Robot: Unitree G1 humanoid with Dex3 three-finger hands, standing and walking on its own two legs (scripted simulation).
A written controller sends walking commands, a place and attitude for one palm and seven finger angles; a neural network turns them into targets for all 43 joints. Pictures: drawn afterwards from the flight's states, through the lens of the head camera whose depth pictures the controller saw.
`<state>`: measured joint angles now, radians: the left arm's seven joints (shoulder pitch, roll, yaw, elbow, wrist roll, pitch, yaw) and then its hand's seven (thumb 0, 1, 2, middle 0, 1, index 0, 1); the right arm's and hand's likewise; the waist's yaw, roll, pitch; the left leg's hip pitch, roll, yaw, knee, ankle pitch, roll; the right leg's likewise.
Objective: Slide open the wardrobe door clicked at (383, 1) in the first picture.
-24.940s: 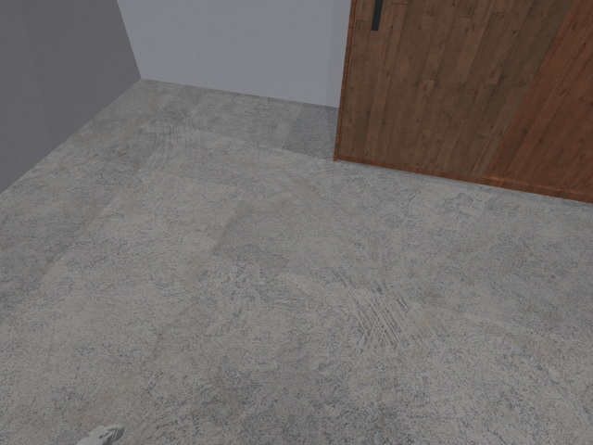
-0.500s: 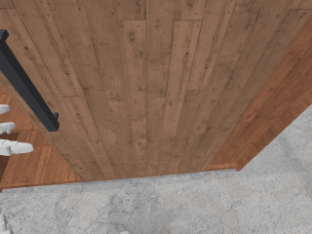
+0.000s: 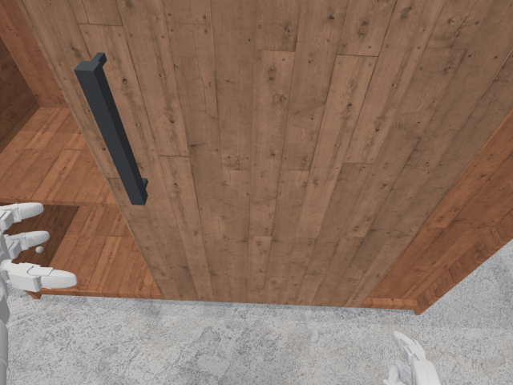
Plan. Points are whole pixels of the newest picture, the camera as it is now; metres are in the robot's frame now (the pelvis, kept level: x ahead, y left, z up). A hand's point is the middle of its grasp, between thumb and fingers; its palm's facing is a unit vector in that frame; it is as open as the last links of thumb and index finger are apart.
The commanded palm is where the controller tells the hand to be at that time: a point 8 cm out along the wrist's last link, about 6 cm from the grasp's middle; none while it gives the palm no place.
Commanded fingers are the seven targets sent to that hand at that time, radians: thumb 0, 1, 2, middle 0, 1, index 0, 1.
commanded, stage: draw the hand back to the body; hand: left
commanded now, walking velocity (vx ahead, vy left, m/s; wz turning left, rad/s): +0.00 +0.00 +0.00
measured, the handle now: (122, 139) +0.48 +0.30 +0.11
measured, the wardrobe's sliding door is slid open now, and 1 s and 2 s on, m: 0.49 0.49 0.49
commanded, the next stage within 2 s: step back with the hand held close in 1.58 s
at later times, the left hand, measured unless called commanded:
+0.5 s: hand (35, 263) +0.22 +0.31 +0.12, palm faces +0.17 -0.98 -0.03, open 14.7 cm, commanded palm +0.19 +0.34 +0.13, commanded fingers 0.00 -0.33 0.31 -0.24 -1.02 -0.24 -1.02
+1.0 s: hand (67, 243) +0.24 +0.26 +0.15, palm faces +0.41 -0.83 -0.38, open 10.8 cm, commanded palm +0.19 +0.29 +0.17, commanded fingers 0.00 0.57 0.74 -0.21 -0.49 -0.21 -0.49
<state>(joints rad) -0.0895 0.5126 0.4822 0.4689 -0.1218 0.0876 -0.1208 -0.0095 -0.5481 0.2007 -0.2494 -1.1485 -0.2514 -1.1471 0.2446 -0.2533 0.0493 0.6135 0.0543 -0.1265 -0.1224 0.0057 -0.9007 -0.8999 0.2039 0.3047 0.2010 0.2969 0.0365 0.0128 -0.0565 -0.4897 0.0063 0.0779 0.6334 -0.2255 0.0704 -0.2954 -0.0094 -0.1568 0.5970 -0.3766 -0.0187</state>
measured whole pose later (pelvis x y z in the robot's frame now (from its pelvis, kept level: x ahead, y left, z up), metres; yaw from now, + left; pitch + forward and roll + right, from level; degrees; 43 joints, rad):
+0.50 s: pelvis -0.02 +0.00 +0.00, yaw -2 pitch +0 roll -2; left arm 0.11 0.43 0.51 0.19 -0.39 -0.09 -0.41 -0.01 -0.53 0.21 -0.24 -1.14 -0.25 -1.14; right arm 0.31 -0.28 0.05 0.64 0.08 -0.29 -0.13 0.01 -0.90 -0.90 0.20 0.30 0.20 0.30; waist 0.04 0.03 -0.05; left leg -0.43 0.02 0.10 0.62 -0.21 0.07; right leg -0.25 0.00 -0.13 0.60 -0.35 -0.02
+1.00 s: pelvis +0.01 -0.01 +0.02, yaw -5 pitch -3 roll +0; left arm 0.40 0.36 0.35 -0.26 -0.08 -0.05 0.12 0.00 0.22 0.57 -0.23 -0.69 -0.23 -0.69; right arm 0.22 -0.24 0.05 0.67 0.01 -0.17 -0.08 0.01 -0.90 -0.90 0.20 0.30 0.20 0.30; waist 0.07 0.04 0.01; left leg -0.20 -0.04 0.07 0.42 -0.17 0.06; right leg -0.05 0.01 -0.05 0.41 -0.30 -0.02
